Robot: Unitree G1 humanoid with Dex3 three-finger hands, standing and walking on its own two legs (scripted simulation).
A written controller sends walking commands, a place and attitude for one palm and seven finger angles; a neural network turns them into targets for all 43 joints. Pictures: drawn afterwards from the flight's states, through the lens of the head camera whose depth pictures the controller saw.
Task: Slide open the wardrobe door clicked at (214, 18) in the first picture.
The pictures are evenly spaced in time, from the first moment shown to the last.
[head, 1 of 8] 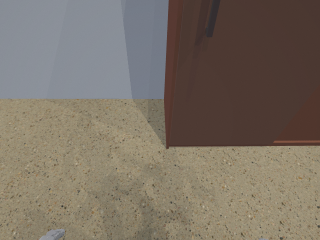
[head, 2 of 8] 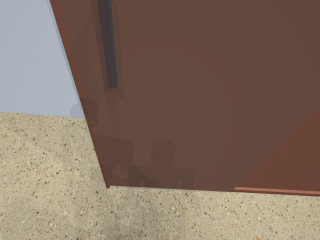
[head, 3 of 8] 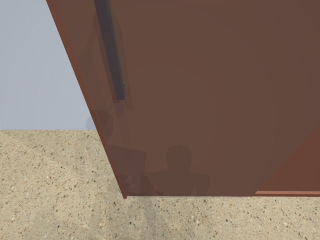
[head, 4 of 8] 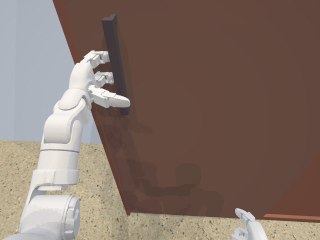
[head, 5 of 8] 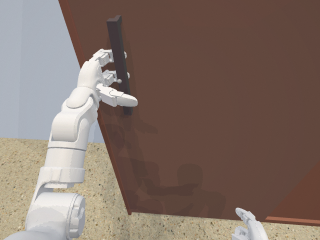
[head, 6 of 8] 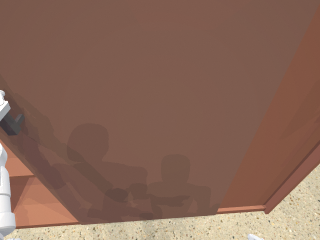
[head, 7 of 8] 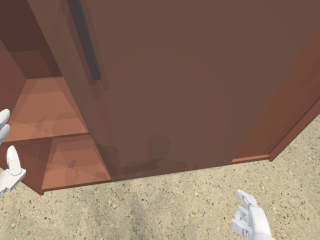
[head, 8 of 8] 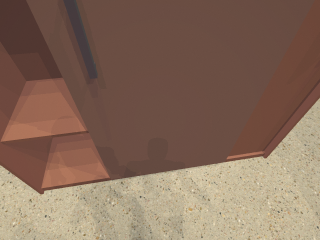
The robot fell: no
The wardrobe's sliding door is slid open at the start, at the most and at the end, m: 0.00 0.43 0.43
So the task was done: yes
